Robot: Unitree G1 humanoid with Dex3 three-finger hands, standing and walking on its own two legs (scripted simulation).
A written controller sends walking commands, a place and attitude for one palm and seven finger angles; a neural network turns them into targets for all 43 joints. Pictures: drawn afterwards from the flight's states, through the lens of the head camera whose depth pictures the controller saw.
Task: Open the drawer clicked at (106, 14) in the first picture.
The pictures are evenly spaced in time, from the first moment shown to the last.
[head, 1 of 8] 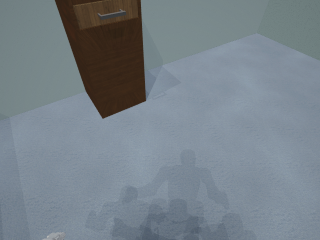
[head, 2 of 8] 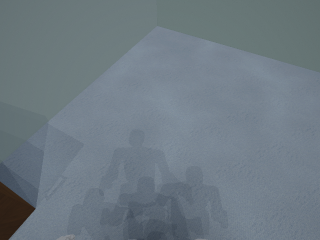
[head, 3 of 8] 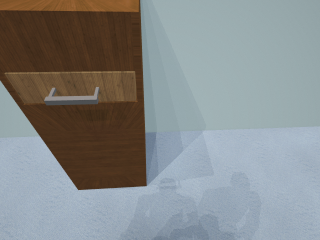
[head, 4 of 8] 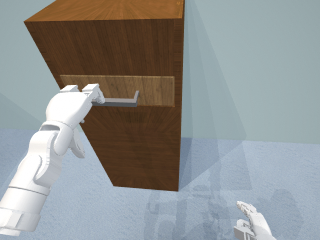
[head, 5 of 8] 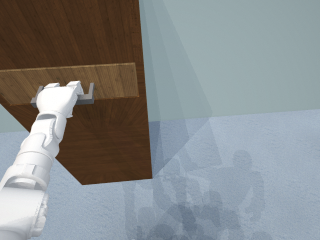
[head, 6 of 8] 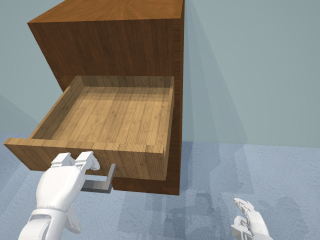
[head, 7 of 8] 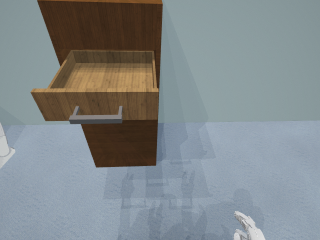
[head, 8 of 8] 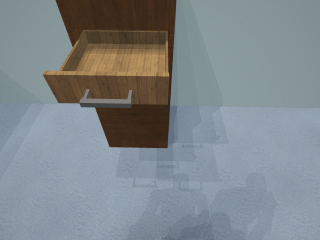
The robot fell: no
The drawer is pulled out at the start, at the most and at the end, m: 0.00 0.30 0.30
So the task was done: yes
